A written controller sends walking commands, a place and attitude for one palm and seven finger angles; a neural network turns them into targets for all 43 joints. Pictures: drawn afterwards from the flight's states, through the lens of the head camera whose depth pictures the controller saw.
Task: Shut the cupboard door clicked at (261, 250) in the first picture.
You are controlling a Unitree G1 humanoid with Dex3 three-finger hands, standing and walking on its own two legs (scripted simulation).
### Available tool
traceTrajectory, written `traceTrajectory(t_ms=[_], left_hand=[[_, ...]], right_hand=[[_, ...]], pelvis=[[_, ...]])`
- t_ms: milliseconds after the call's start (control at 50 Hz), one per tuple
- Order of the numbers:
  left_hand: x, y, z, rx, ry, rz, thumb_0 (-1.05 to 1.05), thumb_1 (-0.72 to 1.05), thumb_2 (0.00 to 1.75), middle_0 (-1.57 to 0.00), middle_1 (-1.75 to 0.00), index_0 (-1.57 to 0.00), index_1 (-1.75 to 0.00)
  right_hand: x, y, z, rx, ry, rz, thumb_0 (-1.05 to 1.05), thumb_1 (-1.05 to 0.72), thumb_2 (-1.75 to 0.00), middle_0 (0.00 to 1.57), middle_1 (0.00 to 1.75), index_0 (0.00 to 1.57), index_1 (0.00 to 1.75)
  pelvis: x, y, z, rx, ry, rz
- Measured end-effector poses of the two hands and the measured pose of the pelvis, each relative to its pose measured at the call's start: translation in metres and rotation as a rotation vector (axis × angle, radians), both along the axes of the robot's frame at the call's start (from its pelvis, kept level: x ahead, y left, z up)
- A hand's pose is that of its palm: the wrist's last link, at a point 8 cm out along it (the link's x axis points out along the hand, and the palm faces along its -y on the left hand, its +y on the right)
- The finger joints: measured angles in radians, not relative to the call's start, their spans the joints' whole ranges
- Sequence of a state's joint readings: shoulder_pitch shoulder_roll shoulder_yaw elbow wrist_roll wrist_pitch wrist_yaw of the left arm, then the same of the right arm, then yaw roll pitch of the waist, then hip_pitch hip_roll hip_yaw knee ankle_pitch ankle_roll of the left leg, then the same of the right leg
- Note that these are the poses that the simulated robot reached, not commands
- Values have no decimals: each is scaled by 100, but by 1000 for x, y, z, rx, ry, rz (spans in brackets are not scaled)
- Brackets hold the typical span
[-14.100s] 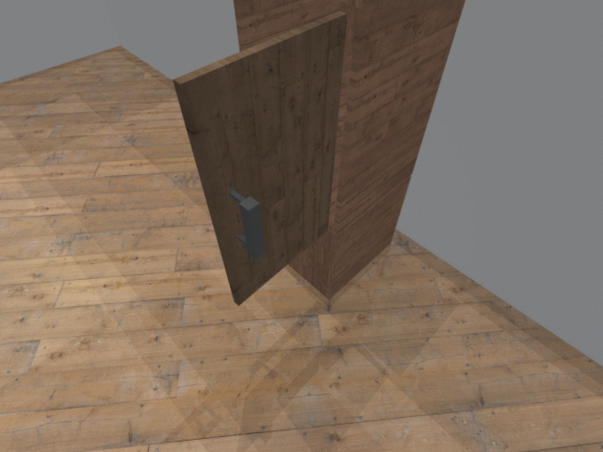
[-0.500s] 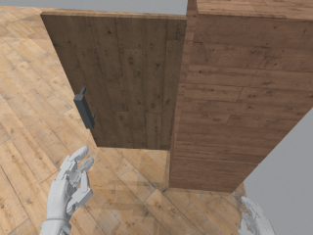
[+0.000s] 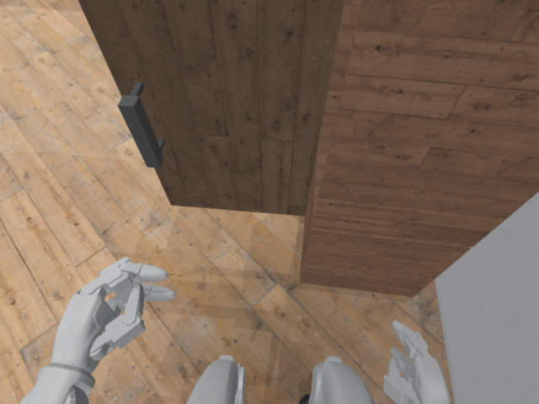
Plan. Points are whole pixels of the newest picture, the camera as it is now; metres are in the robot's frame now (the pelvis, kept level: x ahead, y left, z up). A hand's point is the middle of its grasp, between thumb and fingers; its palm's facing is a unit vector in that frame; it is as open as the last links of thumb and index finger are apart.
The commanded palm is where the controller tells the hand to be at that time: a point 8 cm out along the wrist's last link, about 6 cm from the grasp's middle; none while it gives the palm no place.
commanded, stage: raise the hand and make a fist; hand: left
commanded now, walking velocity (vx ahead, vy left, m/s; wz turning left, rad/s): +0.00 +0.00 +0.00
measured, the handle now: (147, 126) +0.54 +0.25 +0.06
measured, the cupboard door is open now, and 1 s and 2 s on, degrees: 92 92 92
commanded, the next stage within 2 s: bring the fist close to the handle in 1.16 s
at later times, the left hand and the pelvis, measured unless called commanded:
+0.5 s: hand (116, 308) +0.23 +0.21 +0.06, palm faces -0.02 -1.00 -0.04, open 3.1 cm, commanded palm +0.21 +0.26 +0.06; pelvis +0.02 +0.03 +0.01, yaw +0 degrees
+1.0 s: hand (121, 291) +0.25 +0.21 +0.06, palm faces -0.04 -1.00 -0.04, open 3.1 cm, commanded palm +0.22 +0.26 +0.06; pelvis +0.02 +0.02 +0.02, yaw +0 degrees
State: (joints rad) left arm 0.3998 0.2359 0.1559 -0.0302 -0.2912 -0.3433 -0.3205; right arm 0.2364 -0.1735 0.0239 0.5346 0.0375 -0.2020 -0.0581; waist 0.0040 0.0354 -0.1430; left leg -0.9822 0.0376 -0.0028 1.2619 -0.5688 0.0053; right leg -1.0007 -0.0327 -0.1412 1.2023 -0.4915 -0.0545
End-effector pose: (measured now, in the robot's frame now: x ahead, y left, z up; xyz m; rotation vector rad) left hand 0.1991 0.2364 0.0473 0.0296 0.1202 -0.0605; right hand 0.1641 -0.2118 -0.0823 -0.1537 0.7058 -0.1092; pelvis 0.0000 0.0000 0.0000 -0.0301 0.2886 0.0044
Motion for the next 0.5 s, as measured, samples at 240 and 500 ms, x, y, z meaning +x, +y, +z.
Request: traceTrajectory(t_ms=[240,500], left_hand=[[1,16,3,6,-53,19,2,90,90,-94,-111,-94,-110],[11,27,13,7,-70,38,2,90,90,-118,-137,-118,-136]], right_hand=[[-9,-23,17,-132,17,-23,2,-90,-90,21,30,20,30],[44,14,42,-98,-96,68,1,-90,-90,21,30,20,30]], pelvis=[[8,19,4,-6,12,-5],[17,28,10,-22,7,4]])
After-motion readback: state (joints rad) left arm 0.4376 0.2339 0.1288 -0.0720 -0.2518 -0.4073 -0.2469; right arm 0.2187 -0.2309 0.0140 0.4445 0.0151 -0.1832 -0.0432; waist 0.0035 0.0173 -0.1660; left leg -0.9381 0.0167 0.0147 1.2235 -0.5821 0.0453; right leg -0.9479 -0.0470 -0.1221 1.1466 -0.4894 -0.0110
